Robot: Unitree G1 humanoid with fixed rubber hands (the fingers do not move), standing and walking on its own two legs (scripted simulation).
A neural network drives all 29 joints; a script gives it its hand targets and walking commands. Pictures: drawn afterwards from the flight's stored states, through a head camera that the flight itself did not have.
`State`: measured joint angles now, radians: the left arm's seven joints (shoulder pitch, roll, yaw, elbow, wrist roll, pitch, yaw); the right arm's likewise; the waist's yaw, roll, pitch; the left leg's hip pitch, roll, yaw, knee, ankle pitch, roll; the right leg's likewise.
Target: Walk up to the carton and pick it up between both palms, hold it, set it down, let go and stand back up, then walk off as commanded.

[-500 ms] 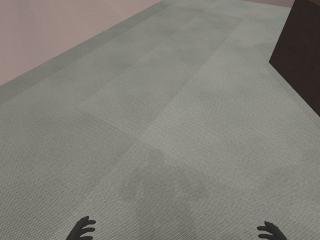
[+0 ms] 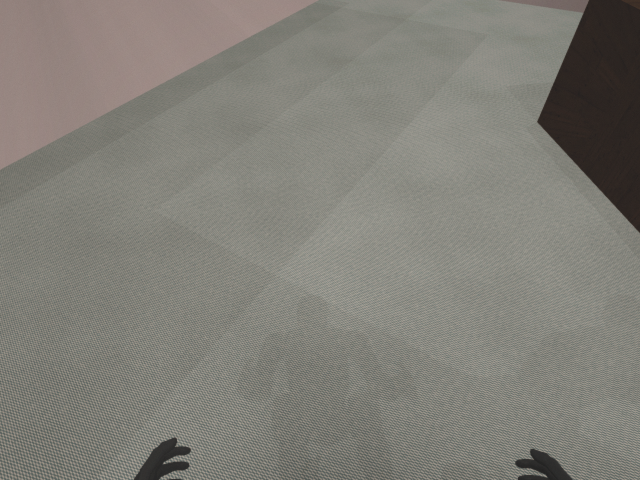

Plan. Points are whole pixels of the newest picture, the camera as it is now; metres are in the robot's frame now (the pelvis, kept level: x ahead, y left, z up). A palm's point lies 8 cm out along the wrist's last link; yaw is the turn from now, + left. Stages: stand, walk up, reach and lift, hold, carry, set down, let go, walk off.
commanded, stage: stand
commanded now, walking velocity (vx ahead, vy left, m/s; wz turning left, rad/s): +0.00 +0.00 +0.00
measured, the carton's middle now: out of the picture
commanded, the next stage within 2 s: none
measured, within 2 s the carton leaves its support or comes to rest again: neither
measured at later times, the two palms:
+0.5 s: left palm out of the picture +0.12 +0.26 -0.09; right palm out of the picture +0.10 -0.27 -0.10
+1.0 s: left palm out of the picture +0.11 +0.26 -0.10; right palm out of the picture +0.10 -0.26 -0.10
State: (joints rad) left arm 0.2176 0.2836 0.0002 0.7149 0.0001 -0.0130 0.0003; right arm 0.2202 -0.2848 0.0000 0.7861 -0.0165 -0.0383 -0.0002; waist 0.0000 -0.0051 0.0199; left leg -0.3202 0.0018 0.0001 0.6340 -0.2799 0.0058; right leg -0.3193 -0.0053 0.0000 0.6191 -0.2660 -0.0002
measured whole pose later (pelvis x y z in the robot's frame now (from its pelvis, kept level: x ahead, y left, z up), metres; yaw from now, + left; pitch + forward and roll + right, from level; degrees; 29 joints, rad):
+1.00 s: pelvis +0.00 +0.00 +0.00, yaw +0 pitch -1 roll +0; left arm 0.22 0.28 0.00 0.75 0.00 -0.01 0.00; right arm 0.22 -0.28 0.00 0.83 -0.02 -0.04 0.00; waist 0.00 0.00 0.02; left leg -0.32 0.00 0.00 0.60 -0.26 0.01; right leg -0.31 -0.01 0.00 0.58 -0.24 0.00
